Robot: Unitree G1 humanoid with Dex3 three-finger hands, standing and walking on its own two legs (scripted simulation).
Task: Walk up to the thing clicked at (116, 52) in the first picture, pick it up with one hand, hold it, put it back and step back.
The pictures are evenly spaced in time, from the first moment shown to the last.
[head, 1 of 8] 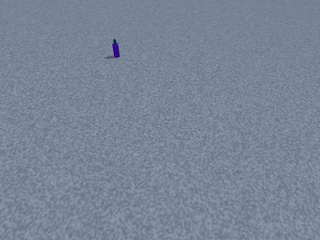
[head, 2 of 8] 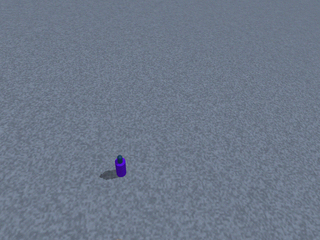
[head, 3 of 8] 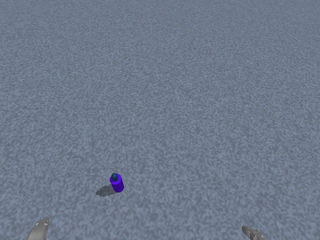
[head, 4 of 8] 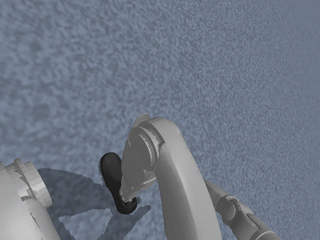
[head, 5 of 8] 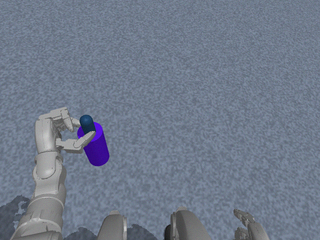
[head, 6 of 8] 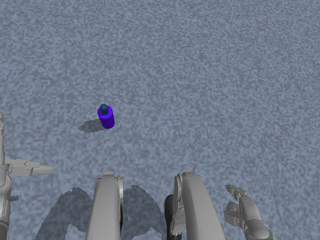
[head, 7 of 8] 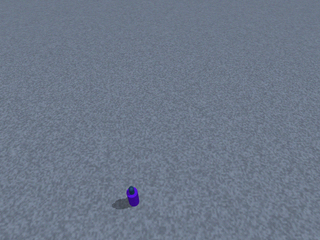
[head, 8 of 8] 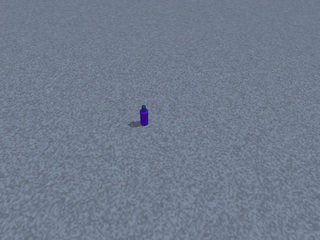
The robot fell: no
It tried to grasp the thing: yes
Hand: left
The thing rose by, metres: 0.61
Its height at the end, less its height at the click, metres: +0.00
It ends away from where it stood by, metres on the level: 0.04
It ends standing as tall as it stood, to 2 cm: yes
